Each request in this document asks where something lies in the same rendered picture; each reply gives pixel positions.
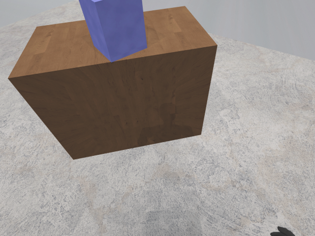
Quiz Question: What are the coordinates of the pedestal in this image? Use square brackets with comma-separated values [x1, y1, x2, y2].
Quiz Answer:
[8, 6, 218, 160]

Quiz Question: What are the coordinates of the carton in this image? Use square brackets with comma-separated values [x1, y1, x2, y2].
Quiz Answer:
[79, 0, 147, 62]

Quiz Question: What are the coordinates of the right robot hand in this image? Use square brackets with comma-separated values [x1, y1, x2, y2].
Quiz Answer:
[270, 226, 295, 236]

